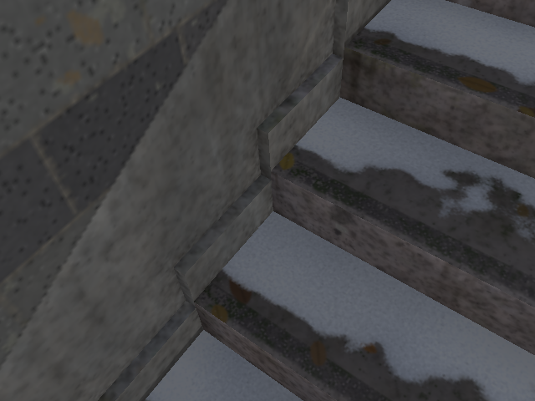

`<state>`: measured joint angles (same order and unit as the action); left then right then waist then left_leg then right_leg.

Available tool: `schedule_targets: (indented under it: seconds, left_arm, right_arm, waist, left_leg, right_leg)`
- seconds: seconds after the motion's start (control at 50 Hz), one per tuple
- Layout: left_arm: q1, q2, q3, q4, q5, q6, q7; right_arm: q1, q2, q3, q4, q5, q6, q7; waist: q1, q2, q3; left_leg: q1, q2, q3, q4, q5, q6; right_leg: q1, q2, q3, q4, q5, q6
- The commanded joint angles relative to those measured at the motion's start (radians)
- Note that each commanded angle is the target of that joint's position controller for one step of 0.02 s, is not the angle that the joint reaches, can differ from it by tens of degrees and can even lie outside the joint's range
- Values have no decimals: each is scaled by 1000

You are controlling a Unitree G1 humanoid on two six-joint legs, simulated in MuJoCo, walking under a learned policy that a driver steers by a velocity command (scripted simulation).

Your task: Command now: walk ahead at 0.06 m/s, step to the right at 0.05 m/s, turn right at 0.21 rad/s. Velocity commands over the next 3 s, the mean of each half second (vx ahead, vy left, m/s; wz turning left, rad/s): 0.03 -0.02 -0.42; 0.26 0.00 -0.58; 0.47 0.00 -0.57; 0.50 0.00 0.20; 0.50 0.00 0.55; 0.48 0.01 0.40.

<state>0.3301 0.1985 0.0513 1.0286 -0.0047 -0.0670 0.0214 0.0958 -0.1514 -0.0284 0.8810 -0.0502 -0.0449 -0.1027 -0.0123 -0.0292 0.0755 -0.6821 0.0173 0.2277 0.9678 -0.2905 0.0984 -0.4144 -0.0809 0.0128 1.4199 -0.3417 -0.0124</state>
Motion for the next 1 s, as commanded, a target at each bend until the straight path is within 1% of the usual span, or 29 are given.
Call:
schedule_targets:
  seconds: [0.02,0.06,0.08,0.1,0.12,0.14,0.18,0.2,0.24,0.26,0.28,0.3,0.32,0.36,0.4,0.48,0.54,0.58,0.6,0.64,0.66,0.68,0.72,0.76,0.82,0.92,0.94,0.98,1.0]
  left_arm:
    - [-6,-120,-41,-73,-20,44,-13]
    - [55,-117,-54,-84,-32,47,-27]
    - [73,-56,-46,-91,-37,43,-38]
    - [135,-50,-43,-91,-20,27,-59]
    - [141,27,-20,-78,-5,9,-69]
    - [80,72,-6,-83,0,-4,-80]
    - [20,59,-10,-103,20,-12,-83]
    - [-10,76,-6,-116,22,-14,-73]
    - [15,105,19,-103,26,-22,-50]
    - [39,128,37,-95,26,-37,-36]
    - [22,211,55,-127,9,-45,-2]
    - [2,289,69,-169,-7,-56,14]
    - [-63,228,64,-183,37,-69,6]
    - [-204,185,50,-262,26,-50,-3]
    - [-177,128,30,-292,19,-6,-20]
    - [-158,91,3,-395,19,-13,-16]
    - [-146,144,11,-414,-19,-25,-1]
    - [-152,171,22,-398,1,-25,-13]
    - [-162,157,21,-388,8,-16,-32]
    - [-69,46,17,-350,1,-25,-56]
    - [-116,-11,3,-431,24,-40,-58]
    - [-163,68,25,-396,43,-35,-52]
    - [-47,106,28,-279,49,-6,-31]
    - [-52,52,19,-242,52,23,-27]
    - [-118,13,-5,-219,44,38,-64]
    - [-353,-51,-65,-256,35,35,-62]
    - [-381,-66,-82,-255,38,32,-63]
    - [-432,-94,-109,-290,7,27,-61]
    - [-495,-53,-110,-322,7,38,-63]
  right_arm:
    - [-72,166,51,-32,-40,-25,65]
    - [-143,55,33,-31,-41,-50,83]
    - [-172,-20,9,-43,-39,-69,82]
    - [-250,-122,-28,-70,-11,-88,78]
    - [-262,-178,-64,-85,13,-109,75]
    - [-229,-189,-80,-80,35,-126,71]
    - [-238,-186,-95,-92,-6,-140,76]
    - [-245,-162,-90,-103,0,-140,86]
    - [-275,-122,-70,-109,12,-120,117]
    - [-227,-78,-56,-86,18,-106,130]
    - [-161,18,-30,-118,8,-94,135]
    - [-170,-30,-31,-176,10,-101,115]
    - [-251,-71,-45,-175,29,-80,115]
    - [-277,-130,-61,-178,34,-44,98]
    - [-230,-119,-49,-164,34,-58,66]
    - [-227,-121,-41,-185,4,-67,46]
    - [-270,-62,-22,-221,-10,-55,98]
    - [-191,-48,-26,-224,20,-72,125]
    - [-134,-49,-25,-204,14,-77,130]
    - [-62,-98,-43,-180,-21,-95,116]
    - [11,-251,-72,-185,-9,-107,93]
    - [125,-246,-66,-108,-29,-102,90]
    - [-9,-136,-30,-76,-10,-95,118]
    - [7,10,27,-48,16,-81,129]
    - [189,25,41,21,-15,-68,126]
    - [520,71,83,206,-45,-62,138]
    - [553,56,86,245,-77,-55,147]
    - [515,53,86,284,-119,-52,155]
    - [495,57,93,281,-133,-57,165]
  waist:
    - [-13,110,-148]
    - [62,4,-145]
    - [94,-60,-195]
    - [174,-79,-210]
    - [176,-43,-204]
    - [129,40,-182]
    - [84,62,-157]
    - [62,68,-153]
    - [73,94,-117]
    - [59,45,-104]
    - [18,-210,-55]
    - [35,-325,-102]
    - [83,-243,-85]
    - [61,-98,-154]
    - [32,55,-170]
    - [49,-44,-252]
    - [66,-53,-191]
    - [17,-103,-171]
    - [-25,-64,-154]
    - [-33,1,-169]
    - [-34,274,-198]
    - [-60,215,-210]
    - [16,113,-161]
    - [43,86,-189]
    - [-11,66,-222]
    - [-64,85,-177]
    - [-59,99,-118]
    - [-18,68,-67]
    - [-21,12,-86]
  left_leg:
    - [6,342,-452,-562,28,124]
    - [-58,324,-367,-633,-27,165]
    - [-51,307,-301,-647,-52,117]
    - [-37,244,-139,-670,-14,60]
    - [47,227,-100,-677,32,-9]
    - [113,235,-54,-665,105,-8]
    - [226,278,-53,-609,131,24]
    - [299,293,-71,-570,94,39]
    - [299,265,-36,-468,-42,31]
    - [275,228,-4,-357,-107,-1]
    - [100,106,54,-79,-236,-104]
    - [-124,-18,-134,59,-305,-153]
    - [-234,-23,-278,238,-196,-135]
    - [-277,-32,-402,453,-43,-137]
    - [-302,-16,-388,495,39,-136]
    - [-218,-14,-326,373,-22,-193]
    - [43,-39,-178,-73,-216,-209]
    - [273,-23,-217,-176,-65,-166]
    - [358,-26,-214,-310,28,-154]
    - [476,69,-321,-382,-12,-24]
    - [676,298,-847,-575,-23,306]
    - [789,411,-1132,-697,-112,408]
    - [615,371,-889,-665,-316,267]
    - [449,235,-556,-632,-78,182]
    - [513,212,-415,-642,70,216]
    - [813,300,-365,-679,137,175]
    - [830,305,-358,-690,169,175]
    - [772,307,-288,-756,164,149]
    - [692,293,-229,-806,124,127]
  right_leg:
    - [-201,-28,232,354,-62,-110]
    - [-239,-7,215,344,-94,-116]
    - [-172,-22,219,255,-69,-77]
    - [-26,-21,117,-53,-188,-26]
    - [43,-15,87,-200,-199,45]
    - [45,-6,28,-212,-172,92]
    - [13,-41,65,-299,-39,104]
    - [-17,-31,67,-418,-9,82]
    - [70,25,-26,-637,130,14]
    - [110,69,-8,-759,156,-39]
    - [119,-58,335,-976,435,-277]
    - [238,-139,611,-1067,296,-416]
    - [203,-128,661,-1086,-76,-351]
    - [110,-94,645,-1044,-264,-287]
    - [83,-116,619,-987,-95,-293]
    - [112,-60,505,-931,76,-233]
    - [-4,30,399,-932,-50,-155]
    - [-107,-13,493,-939,-195,-169]
    - [-111,-8,529,-932,-247,-208]
    - [-149,96,489,-672,-150,-198]
    - [-494,251,287,-398,-201,-43]
    - [-737,228,270,-32,-224,21]
    - [-844,137,283,421,61,-9]
    - [-741,103,207,488,227,-77]
    - [-860,71,141,639,248,-110]
    - [-1283,1,151,789,139,-215]
    - [-1367,-1,133,842,119,-242]
    - [-1400,-48,111,760,92,-298]
    - [-1285,-91,75,550,201,-298]
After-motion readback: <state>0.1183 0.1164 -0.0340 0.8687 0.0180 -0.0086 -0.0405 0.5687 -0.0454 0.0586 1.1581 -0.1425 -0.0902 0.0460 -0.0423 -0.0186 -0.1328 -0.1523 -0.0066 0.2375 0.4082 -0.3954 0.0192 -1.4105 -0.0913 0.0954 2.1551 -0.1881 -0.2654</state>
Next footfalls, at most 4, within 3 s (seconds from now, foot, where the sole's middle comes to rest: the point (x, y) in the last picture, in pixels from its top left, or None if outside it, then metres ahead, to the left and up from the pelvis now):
0.26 right None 0.10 -0.17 -0.70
0.64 left None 0.22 0.04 -0.70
1.16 right None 0.35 -0.38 -0.55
1.62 left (502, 225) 0.67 -0.44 -0.40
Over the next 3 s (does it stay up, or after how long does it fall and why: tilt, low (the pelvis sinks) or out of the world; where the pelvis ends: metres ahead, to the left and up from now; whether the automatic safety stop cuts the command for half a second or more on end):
stays up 1.12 -0.81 0.66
